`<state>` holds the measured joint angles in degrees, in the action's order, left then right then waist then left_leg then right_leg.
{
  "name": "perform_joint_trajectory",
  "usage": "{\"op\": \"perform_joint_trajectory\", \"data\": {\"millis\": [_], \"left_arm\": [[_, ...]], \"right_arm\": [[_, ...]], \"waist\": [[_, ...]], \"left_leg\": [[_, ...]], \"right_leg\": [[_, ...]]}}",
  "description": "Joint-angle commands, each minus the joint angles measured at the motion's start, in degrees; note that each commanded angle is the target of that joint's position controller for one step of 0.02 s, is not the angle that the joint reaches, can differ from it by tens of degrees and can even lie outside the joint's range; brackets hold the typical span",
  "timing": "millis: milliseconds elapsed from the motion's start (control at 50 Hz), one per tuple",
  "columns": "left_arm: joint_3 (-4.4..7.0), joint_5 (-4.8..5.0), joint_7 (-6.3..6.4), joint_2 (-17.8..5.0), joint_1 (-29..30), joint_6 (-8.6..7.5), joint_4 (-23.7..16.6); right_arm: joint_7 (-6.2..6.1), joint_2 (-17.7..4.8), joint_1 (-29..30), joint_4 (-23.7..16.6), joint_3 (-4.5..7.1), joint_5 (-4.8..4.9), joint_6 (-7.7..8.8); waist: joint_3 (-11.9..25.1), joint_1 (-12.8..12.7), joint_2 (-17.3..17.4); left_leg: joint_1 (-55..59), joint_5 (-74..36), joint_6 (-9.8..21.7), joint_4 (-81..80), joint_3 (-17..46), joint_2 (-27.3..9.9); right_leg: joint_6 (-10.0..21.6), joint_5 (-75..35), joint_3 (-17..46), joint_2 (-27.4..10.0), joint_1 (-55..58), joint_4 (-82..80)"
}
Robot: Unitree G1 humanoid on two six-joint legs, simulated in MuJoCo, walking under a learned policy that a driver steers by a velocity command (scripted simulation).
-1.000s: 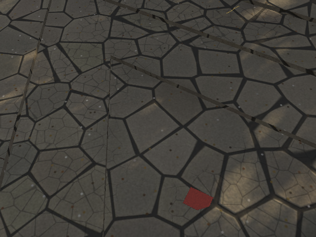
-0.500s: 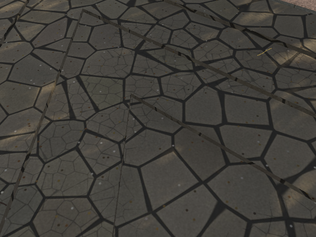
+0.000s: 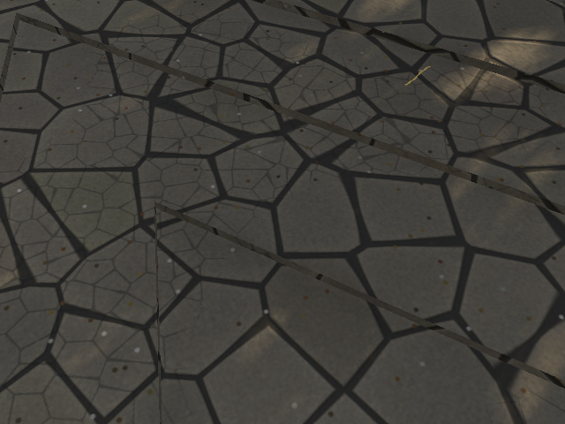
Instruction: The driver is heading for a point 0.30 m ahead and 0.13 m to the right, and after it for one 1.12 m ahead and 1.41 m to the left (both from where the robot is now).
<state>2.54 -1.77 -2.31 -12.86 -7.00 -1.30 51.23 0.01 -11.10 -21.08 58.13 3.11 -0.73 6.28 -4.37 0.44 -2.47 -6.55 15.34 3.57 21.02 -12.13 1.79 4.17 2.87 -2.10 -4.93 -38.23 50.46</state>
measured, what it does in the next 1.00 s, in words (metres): walks ahead, turning left: right foot, then left foot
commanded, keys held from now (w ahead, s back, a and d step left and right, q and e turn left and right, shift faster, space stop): w+e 0.14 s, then w+q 0.86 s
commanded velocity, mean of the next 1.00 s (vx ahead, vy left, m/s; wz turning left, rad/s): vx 0.50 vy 0.00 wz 0.19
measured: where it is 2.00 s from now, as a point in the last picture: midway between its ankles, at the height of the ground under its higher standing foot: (205, 229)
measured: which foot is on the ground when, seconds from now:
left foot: down 0.00-0.20, up 0.22-0.72, down 0.74-1.00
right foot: up 0.00-0.16, down 0.18-0.74, up 0.76-1.00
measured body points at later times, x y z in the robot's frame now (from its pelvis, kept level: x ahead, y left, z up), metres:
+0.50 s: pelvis +0.26 -0.06 +0.01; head +0.27 -0.07 +0.45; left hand +0.27 +0.20 -0.13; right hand +0.30 -0.31 -0.14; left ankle +0.37 +0.10 -0.67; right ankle +0.19 -0.10 -0.74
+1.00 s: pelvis +0.52 +0.00 +0.00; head +0.54 +0.02 +0.45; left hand +0.61 +0.28 -0.12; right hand +0.61 -0.26 -0.12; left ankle +0.49 +0.03 -0.74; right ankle +0.63 -0.16 -0.66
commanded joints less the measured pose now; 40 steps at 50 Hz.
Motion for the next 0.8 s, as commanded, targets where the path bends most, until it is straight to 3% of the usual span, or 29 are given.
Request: {"op": "perform_joint_trajectory", "data": {"millis": [20,80,120,160,180,200,220,240,260,280,320,400,460,540,600,660,700,720,740,760,780,800], "left_arm": [[-0.43,0.39,-0.87,-0.6,0.8,-0.09,-3.2],[-0.04,0.06,-1.2,-1.9,6.4,-0.24,-5.4],[0.46,-0.38,-1.27,-2.5,6.3,-0.21,-5.8],[1.29,-0.82,-0.84,-3.3,-0.4,-0.6,-4.0],[2.14,-1.52,-0.32,-4.5,-10.0,-1.32,-0.9],[3.64,-2.77,0.76,-10.3,-19.0,-1.93,0.9],[4.55,-0.6,1.16,-14.7,-20.3,-1.24,1.3],[4.24,0.68,1.71,-13.4,-16.0,-0.88,0.6],[3.43,0.68,1.99,-10.6,-12.1,-1.28,0.5],[2.62,0.49,1.98,-7.7,-9.1,-1.84,0.5],[1.65,0.72,2.36,-4.7,-6.2,-3.05,0.6],[1.85,0.91,2.71,-6.2,-10.1,-4.88,2.3],[1.47,0.97,2.87,-5.3,-12.5,-5.25,3.2],[1.03,0.99,3.43,-4.8,-14.5,-5.41,4.2],[0.95,0.81,4.01,-5.3,-17.8,-5.23,5.9],[1.24,0.61,4.65,-7.4,-16.9,-4.73,6.0],[1.74,0.22,4.84,-9.1,-15.1,-3.9,5.3],[1.93,0.34,4.53,-9.8,-14.1,-3.45,4.6],[1.81,0.82,4.01,-9.4,-12.6,-3.45,3.0],[1.01,1.84,2.72,-3.4,-14.7,-4.01,-1.0],[1.29,1.01,2.27,-7.2,-9.3,-4.92,-2.9],[0.98,1.46,2.01,-6.3,-6.5,-5.69,-4.1]], "right_arm": [[-0.32,-7.2,1.6,-4.0,1.19,0.37,0.57],[-0.85,-8.5,-2.1,-3.3,1.59,-0.19,-0.66],[-1.08,-9.6,-3.0,-3.1,1.82,-0.8,-1.43],[-0.94,-10.5,-3.9,-3.0,1.88,-0.88,-2.34],[-0.61,-9.7,-4.1,-3.2,1.39,-0.62,-2.71],[0.08,-5.8,-4.9,-5.6,0.11,0.72,-2.46],[0.84,-4.9,-5.6,-6.9,0.27,1.08,-2.34],[0.4,-9.1,2.9,-8.1,1.3,0.18,-2.78],[0.67,-7.3,4.9,-8.5,0.9,0.99,-2.35],[0.81,-6.4,3.4,-7.1,0.84,1.04,-2.41],[1.08,-5.5,-0.9,-4.5,0.92,-0.7,-4.13],[1.81,-4.5,2.5,-4.6,1.33,-0.46,-5.41],[1.87,-4.3,7.4,-6.0,1.33,-0.62,-5.4],[2.42,-2.9,13.9,-8.6,0.44,-0.79,-4.97],[2.79,-2.5,18.0,-10.9,-0.17,-1.08,-4.74],[2.53,-3.8,14.9,-10.8,0.32,-1.13,-4.81],[2.07,-5.6,7.2,-8.9,1.26,-1.19,-4.73],[1.81,-7.2,0.8,-6.9,2.13,-1.47,-4.32],[1.15,-11.5,-6.1,-5.4,3.75,-2.15,-4.06],[0.87,-17.6,-2.9,-6.8,5.48,-1.38,-4.7],[1.06,-17.9,-2.5,-6.9,5.39,0.15,-5.18],[0.58,-15.0,0.8,-7.0,4.59,0.21,-5.17]], "waist": [[2.0,-1.3,6.7],[0.0,0.5,5.1],[0.2,0.3,5.4],[4.2,-2.1,5.7],[8.7,-6.2,3.5],[16.0,-8.7,-5.4],[19.8,-6.7,-12.7],[12.8,-6.8,-0.5],[7.6,-5.3,0.0],[4.2,-2.6,2.4],[2.8,0.5,-0.2],[1.3,0.7,0.3],[-0.7,-0.4,-0.4],[-2.1,-1.8,-1.0],[-2.8,-2.9,-1.1],[0.2,-0.4,-3.2],[4.9,3.5,-4.5],[8.5,6.6,-3.2],[12.6,10.5,2.2],[16.5,5.2,18.8],[17.2,6.5,7.9],[10.1,4.9,4.3]], "left_leg": [[-2.3,-28.8,5.0,-10.1,4.7,-16.9],[6.3,-28.1,4.3,-8.7,3.2,-18.9],[9.7,-38.7,3.7,-3.4,1.0,-18.9],[9.7,-50.2,3.4,9.5,-0.8,-18.2],[3.7,-45.8,2.3,21.1,-2.2,-16.6],[-13.1,-23.1,0.3,40.3,-3.4,-12.9],[-29.3,16.6,-1.7,58.1,2.3,-1.3],[-34.7,11.7,-0.9,59.3,10.5,-4.9],[-34.0,8.0,-0.2,56.2,12.4,-6.1],[-30.1,5.4,0.2,50.5,13.8,-7.8],[-23.6,2.1,-0.3,45.1,14.4,-8.2],[-27.9,-5.1,-1.1,41.4,14.6,-7.4],[-32.4,-10.8,-1.7,35.6,13.8,-7.2],[-31.8,-15.9,-1.5,24.1,9.4,-6.3],[-30.6,-14.3,0.7,17.9,5.6,-5.0],[-24.3,-7.4,4.3,15.8,2.4,-0.9],[-16.1,-1.4,7.3,14.7,1.6,2.5],[-7.4,-1.5,9.0,10.5,2.8,3.7],[4.6,1.4,12.2,5.0,13.2,-2.6],[21.7,-0.9,21.8,-0.9,46.6,-19.4],[20.9,-1.6,23.0,-5.4,52.1,-20.7],[14.8,-3.3,21.0,-6.1,44.6,-20.4]], "right_leg": [[1.6,-4.5,-1.6,0.1,8.4,-7.5],[3.0,1.0,-2.7,1.0,5.3,-11.8],[4.3,7.6,-5.2,3.7,7.5,-13.6],[6.2,12.4,-6.5,8.1,17.1,-16.9],[8.0,9.6,-3.9,8.5,30.5,-22.0],[12.7,14.0,16.6,-6.6,48.3,-25.5],[19.0,9.8,43.0,-20.3,56.0,-35.5],[15.9,4.7,32.2,-17.4,50.9,-34.1],[13.8,0.3,23.7,-15.2,43.6,-34.6],[10.3,-3.3,17.3,-12.3,37.1,-36.6],[6.3,-5.1,9.3,-8.9,30.8,-39.5],[4.7,-7.8,3.0,-7.7,32.6,-42.7],[3.6,-9.4,-0.9,-7.0,34.7,-43.6],[2.8,-15.4,-6.0,-6.8,37.5,-42.8],[2.6,-23.3,-8.5,-8.4,42.2,-40.5],[1.8,-45.7,-11.1,-9.5,46.3,-31.9],[2.2,-54.2,-11.7,-10.3,46.6,-18.7],[1.9,-48.6,-12.0,-9.9,43.0,-7.4],[0.3,-31.7,-12.8,-7.3,32.1,10.3],[-3.5,24.0,-9.5,7.5,5.1,34.0],[-2.4,23.5,4.0,6.3,-2.0,37.5],[-2.0,18.7,5.2,2.7,-4.7,34.3]]}}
